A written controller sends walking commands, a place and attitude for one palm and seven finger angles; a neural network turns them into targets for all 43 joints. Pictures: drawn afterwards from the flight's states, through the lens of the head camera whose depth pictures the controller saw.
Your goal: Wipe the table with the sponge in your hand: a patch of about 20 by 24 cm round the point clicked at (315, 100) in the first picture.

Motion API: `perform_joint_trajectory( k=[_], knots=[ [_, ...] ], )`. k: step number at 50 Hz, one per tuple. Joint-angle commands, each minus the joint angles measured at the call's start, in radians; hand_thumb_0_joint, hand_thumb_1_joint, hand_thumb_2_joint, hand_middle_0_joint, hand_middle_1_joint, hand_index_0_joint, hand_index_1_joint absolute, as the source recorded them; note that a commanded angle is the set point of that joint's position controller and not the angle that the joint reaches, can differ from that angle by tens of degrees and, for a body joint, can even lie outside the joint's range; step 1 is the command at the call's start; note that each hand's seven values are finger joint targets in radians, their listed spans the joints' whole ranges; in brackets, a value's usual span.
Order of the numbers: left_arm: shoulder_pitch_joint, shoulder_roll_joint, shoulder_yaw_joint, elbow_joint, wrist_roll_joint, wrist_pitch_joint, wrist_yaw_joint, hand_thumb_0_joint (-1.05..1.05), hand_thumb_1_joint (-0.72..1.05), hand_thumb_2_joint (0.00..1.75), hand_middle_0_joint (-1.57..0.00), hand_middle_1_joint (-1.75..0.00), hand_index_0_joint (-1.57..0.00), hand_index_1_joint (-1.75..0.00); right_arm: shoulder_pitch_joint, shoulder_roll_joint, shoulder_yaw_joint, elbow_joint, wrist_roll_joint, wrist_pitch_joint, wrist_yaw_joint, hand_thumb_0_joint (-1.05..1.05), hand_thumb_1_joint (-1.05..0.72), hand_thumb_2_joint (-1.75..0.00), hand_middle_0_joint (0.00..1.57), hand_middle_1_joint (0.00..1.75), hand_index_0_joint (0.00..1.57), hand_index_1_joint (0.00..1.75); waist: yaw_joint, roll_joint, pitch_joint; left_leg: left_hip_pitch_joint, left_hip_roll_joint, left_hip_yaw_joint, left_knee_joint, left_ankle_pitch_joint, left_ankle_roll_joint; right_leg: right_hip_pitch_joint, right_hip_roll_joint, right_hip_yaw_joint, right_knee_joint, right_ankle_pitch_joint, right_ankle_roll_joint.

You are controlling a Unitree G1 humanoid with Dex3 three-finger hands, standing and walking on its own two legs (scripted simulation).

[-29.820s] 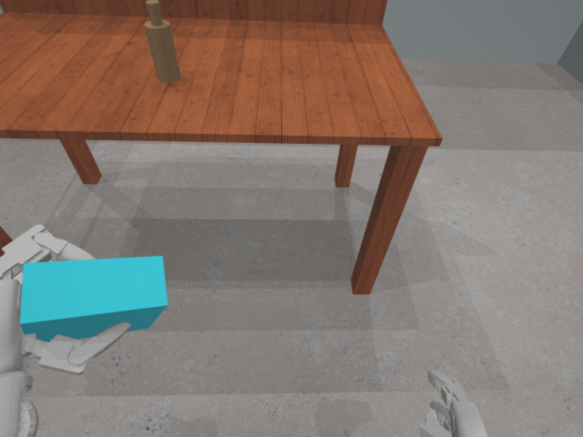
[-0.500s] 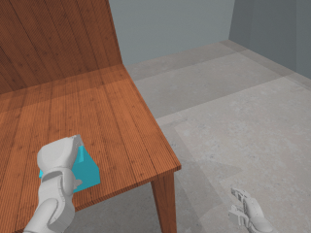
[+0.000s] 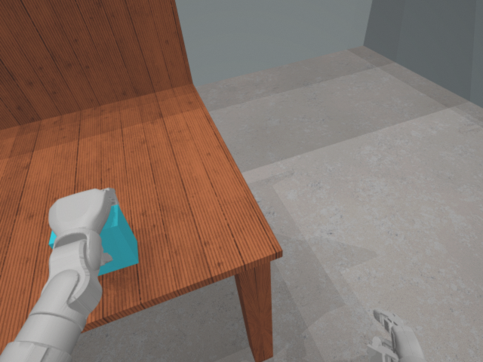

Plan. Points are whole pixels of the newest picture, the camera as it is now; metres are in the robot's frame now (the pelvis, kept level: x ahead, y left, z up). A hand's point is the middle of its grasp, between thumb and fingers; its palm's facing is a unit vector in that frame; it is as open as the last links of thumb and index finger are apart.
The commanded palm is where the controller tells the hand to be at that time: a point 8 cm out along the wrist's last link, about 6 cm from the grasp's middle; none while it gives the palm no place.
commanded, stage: wipe forward along the middle lane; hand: left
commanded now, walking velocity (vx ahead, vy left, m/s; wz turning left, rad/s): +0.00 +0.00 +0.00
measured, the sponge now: (102, 249) +0.29 +0.30 +0.03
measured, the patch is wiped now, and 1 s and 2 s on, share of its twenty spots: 1.00 1.00 1.00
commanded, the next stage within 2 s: slide back across to the first lane in 1.18 s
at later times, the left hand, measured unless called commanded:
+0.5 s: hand (100, 208) +0.35 +0.31 +0.08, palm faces -0.05 +0.00 -1.00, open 9.6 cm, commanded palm +0.33 +0.31 +0.10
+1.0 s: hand (99, 190) +0.39 +0.33 +0.08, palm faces -0.07 +0.01 -1.00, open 9.6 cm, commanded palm +0.38 +0.34 +0.10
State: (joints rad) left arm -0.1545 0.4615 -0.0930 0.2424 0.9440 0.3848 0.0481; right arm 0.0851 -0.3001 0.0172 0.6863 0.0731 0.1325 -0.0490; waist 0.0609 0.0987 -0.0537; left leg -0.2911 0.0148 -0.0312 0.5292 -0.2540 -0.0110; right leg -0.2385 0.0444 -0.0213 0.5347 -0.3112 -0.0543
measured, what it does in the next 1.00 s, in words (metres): stands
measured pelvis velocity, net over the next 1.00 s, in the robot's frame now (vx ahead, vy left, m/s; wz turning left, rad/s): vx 0.00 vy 0.02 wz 0.00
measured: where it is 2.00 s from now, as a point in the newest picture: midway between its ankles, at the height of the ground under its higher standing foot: outside the picture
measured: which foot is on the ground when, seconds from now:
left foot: down 0.00-1.00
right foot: down 0.00-1.00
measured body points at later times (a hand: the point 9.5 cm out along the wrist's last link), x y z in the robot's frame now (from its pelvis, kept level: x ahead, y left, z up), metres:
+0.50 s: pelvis +0.00 +0.01 +0.00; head +0.00 -0.02 +0.45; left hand +0.35 +0.31 +0.13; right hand +0.16 -0.24 -0.12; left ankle +0.02 +0.14 -0.73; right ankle -0.02 -0.08 -0.73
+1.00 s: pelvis +0.00 +0.02 -0.01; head +0.02 +0.00 +0.44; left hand +0.39 +0.33 +0.13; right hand +0.11 -0.25 -0.14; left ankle +0.02 +0.14 -0.73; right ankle -0.02 -0.08 -0.73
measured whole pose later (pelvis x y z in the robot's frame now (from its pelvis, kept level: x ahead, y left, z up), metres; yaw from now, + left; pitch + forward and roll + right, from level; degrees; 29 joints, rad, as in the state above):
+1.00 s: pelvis +0.00 +0.02 -0.01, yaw +0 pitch +7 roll -1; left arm -0.62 0.54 -0.05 0.84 1.00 0.20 0.11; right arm 0.20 -0.30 0.01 0.71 0.08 0.19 -0.04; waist -0.01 0.06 -0.10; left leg -0.47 0.01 -0.04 0.62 -0.28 0.00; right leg -0.39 0.04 -0.03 0.58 -0.31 -0.03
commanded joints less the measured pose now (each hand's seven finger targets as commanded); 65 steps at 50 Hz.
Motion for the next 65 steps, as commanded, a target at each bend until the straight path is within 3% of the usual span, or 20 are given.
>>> perform_joint_trajectory(
  k=[1,8,9,13,14,15,22,24,29,35,38,39,41,44,51,54,60,61,63,65],
  knots=[
    [-0.166,0.134,0.041,0.053,-0.001,-0.027,0.01,0.0,0.1,1.3,-1.2,-1.6,-1.2,-1.6,-0.137,-0.111,-0.043,-0.146,0.003,-0.048,-0.007,0.0,-0.9,-0.9,0.2,0.3,0.2,0.3,-0.022,-0.209,-0.096,-0.004,-0.063,0.038,-0.028,0.085,0.063,0.016,-0.005,0.06,-0.105,0.261,0.016],
    [-0.296,0.14,0.022,0.136,0.019,-0.04,0.017,0.0,0.1,1.3,-1.2,-1.6,-1.2,-1.6,-0.109,-0.115,-0.046,-0.137,0.006,-0.037,-0.009,0.0,-0.9,-0.9,0.2,0.3,0.2,0.3,-0.035,-0.184,-0.103,-0.02,-0.065,0.036,-0.018,0.067,0.065,-0.019,-0.007,0.045,-0.1,0.224,0.015],
    [-0.298,0.185,0.067,0.142,0.02,-0.043,0.02,0.0,0.1,1.3,-1.2,-1.6,-1.2,-1.6,-0.11,-0.119,-0.047,-0.139,0.005,-0.034,-0.008,0.0,-0.9,-0.9,0.2,0.3,0.2,0.3,-0.026,-0.187,-0.122,-0.023,-0.062,0.029,-0.022,0.076,0.064,-0.007,-0.005,0.055,-0.099,0.228,0.01],
    [-0.318,0.139,0.02,0.183,0.023,-0.055,0.022,0.0,0.1,1.3,-1.2,-1.6,-1.2,-1.6,-0.091,-0.115,-0.049,-0.142,0.008,-0.028,-0.005,0.0,-0.9,-0.9,0.2,0.3,0.2,0.3,-0.034,-0.167,-0.136,-0.029,-0.064,0.033,-0.011,0.078,0.064,-0.012,-0.007,0.04,-0.088,0.239,0.011],
    [-0.335,0.182,0.059,0.19,0.025,-0.057,0.025,0.0,0.1,1.3,-1.2,-1.6,-1.2,-1.6,-0.094,-0.119,-0.046,-0.143,0.007,-0.023,-0.006,0.0,-0.9,-0.9,0.2,0.3,0.2,0.3,-0.029,-0.166,-0.144,-0.036,-0.062,0.024,-0.018,0.077,0.063,-0.009,-0.005,0.051,-0.092,0.228,0.007],
    [-0.35,0.149,0.023,0.212,0.026,-0.057,0.025,0.0,0.1,1.3,-1.2,-1.6,-1.2,-1.6,-0.086,-0.115,-0.047,-0.141,0.008,-0.022,-0.006,0.0,-0.9,-0.9,0.2,0.3,0.2,0.3,-0.039,-0.171,-0.134,-0.038,-0.064,0.03,-0.013,0.071,0.065,-0.015,-0.007,0.04,-0.088,0.221,0.011],
    [-0.451,0.2,0.044,0.318,0.041,-0.075,0.033,0.0,0.1,1.3,-1.2,-1.6,-1.2,-1.6,-0.05,-0.123,-0.047,-0.125,0.009,-0.011,-0.009,0.0,-0.9,-0.9,0.2,0.3,0.2,0.3,-0.052,-0.18,-0.131,-0.061,-0.061,0.028,-0.006,0.052,0.065,-0.046,-0.004,0.031,-0.087,0.193,0.011],
    [-0.485,0.238,0.071,0.334,0.049,-0.083,0.032,0.0,0.1,1.3,-1.2,-1.6,-1.2,-1.6,-0.051,-0.126,-0.046,-0.126,0.008,-0.005,-0.011,0.0,-0.9,-0.9,0.2,0.3,0.2,0.3,-0.044,-0.151,-0.145,-0.069,-0.06,0.022,-0.011,0.055,0.064,-0.043,-0.005,0.04,-0.089,0.187,0.005],
    [-0.539,0.235,0.058,0.384,0.062,-0.102,0.034,0.0,0.1,1.3,-1.2,-1.6,-1.2,-1.6,-0.028,-0.127,-0.048,-0.124,0.007,0.003,-0.007,0.0,-0.9,-0.9,0.2,0.3,0.2,0.3,-0.051,-0.118,-0.166,-0.07,-0.057,0.019,-0.004,0.063,0.062,-0.06,-0.004,0.031,-0.08,0.191,-0.001],
    [-0.579,0.213,0.039,0.449,0.063,-0.131,0.047,0.0,0.1,1.3,-1.2,-1.6,-1.2,-1.6,0.013,-0.126,-0.056,-0.115,0.007,0.009,-0.003,0.0,-0.9,-0.9,0.2,0.3,0.2,0.3,-0.066,-0.15,-0.199,-0.073,-0.057,0.022,0.014,0.084,0.066,-0.059,-0.003,0.019,-0.064,0.224,0.002],
    [-0.611,0.258,0.07,0.491,0.066,-0.141,0.055,0.0,0.1,1.3,-1.2,-1.6,-1.2,-1.6,0.03,-0.133,-0.058,-0.102,0.005,0.013,-0.003,0.0,-0.9,-0.9,0.2,0.3,0.2,0.3,-0.074,-0.172,-0.201,-0.091,-0.055,0.028,0.025,0.087,0.068,-0.055,-0.005,0.026,-0.065,0.254,0.008],
    [-0.606,0.299,0.109,0.5,0.065,-0.146,0.056,0.0,0.1,1.3,-1.2,-1.6,-1.2,-1.6,0.029,-0.138,-0.056,-0.103,0.005,0.016,-0.004,0.0,-0.9,-0.9,0.2,0.3,0.2,0.3,-0.057,-0.168,-0.207,-0.106,-0.054,0.02,0.016,0.089,0.065,-0.047,-0.004,0.029,-0.065,0.25,0.002],
    [-0.607,0.269,0.083,0.528,0.071,-0.153,0.062,0.0,0.1,1.3,-1.2,-1.6,-1.2,-1.6,0.044,-0.135,-0.06,-0.096,0.005,0.017,-0.001,0.0,-0.9,-0.9,0.2,0.3,0.2,0.3,-0.071,-0.179,-0.203,-0.099,-0.053,0.024,0.025,0.1,0.067,-0.061,-0.003,0.019,-0.055,0.26,0.007],
    [-0.627,0.287,0.092,0.529,0.077,-0.162,0.063,0.0,0.1,1.3,-1.2,-1.6,-1.2,-1.6,0.043,-0.137,-0.06,-0.099,0.005,0.02,0.004,0.0,-0.9,-0.9,0.2,0.3,0.2,0.3,-0.059,-0.12,-0.218,-0.096,-0.053,0.022,0.023,0.121,0.066,-0.06,-0.003,0.027,-0.056,0.279,-0.003],
    [-0.769,0.329,0.08,0.632,0.099,-0.173,0.072,0.0,0.1,1.3,-1.2,-1.6,-1.2,-1.6,0.085,-0.144,-0.058,-0.075,0.007,0.027,0.003,0.0,-0.9,-0.9,0.2,0.3,0.2,0.3,-0.102,-0.141,-0.172,-0.121,-0.049,0.013,0.023,0.058,0.069,-0.127,-0.001,0.01,-0.06,0.175,0.004],
    [-0.821,0.354,0.091,0.65,0.111,-0.188,0.069,0.0,0.1,1.3,-1.2,-1.6,-1.2,-1.6,0.1,-0.148,-0.06,-0.07,0.005,0.026,0.002,0.0,-0.9,-0.9,0.2,0.3,0.2,0.3,-0.097,-0.104,-0.215,-0.114,-0.045,0.011,0.025,0.082,0.068,-0.133,0.0,0.013,-0.053,0.189,-0.004],
    [-0.894,0.313,0.039,0.699,0.114,-0.211,0.07,0.0,0.1,1.3,-1.2,-1.6,-1.2,-1.6,0.146,-0.146,-0.065,-0.058,0.001,0.026,0.005,0.0,-0.9,-0.9,0.2,0.3,0.2,0.3,-0.135,-0.099,-0.247,-0.096,-0.037,0.007,0.048,0.096,0.07,-0.169,0.005,0.006,-0.041,0.197,0.003],
    [-0.899,0.358,0.07,0.722,0.121,-0.213,0.073,0.0,0.1,1.3,-1.2,-1.6,-1.2,-1.6,0.157,-0.151,-0.064,-0.051,0.001,0.026,0.006,0.0,-0.9,-0.9,0.2,0.3,0.2,0.3,-0.129,-0.096,-0.247,-0.11,-0.036,0.001,0.049,0.085,0.068,-0.177,0.007,0.005,-0.038,0.179,0.0],
    [-0.945,0.364,0.066,0.732,0.118,-0.218,0.076,0.0,0.1,1.3,-1.2,-1.6,-1.2,-1.6,0.167,-0.151,-0.064,-0.048,0.0,0.026,0.004,0.0,-0.9,-0.9,0.2,0.3,0.2,0.3,-0.14,-0.098,-0.25,-0.123,-0.036,0.004,0.053,0.077,0.069,-0.182,0.007,0.006,-0.039,0.177,0.003],
    [-0.918,0.382,0.091,0.73,0.113,-0.231,0.077,0.0,0.1,1.3,-1.2,-1.6,-1.2,-1.6,0.18,-0.15,-0.069,-0.046,-0.003,0.025,0.005,0.0,-0.9,-0.9,0.2,0.3,0.2,0.3,-0.125,-0.095,-0.305,-0.101,-0.033,0.002,0.059,0.125,0.069,-0.154,0.008,0.005,-0.026,0.218,-0.001]
  ],
)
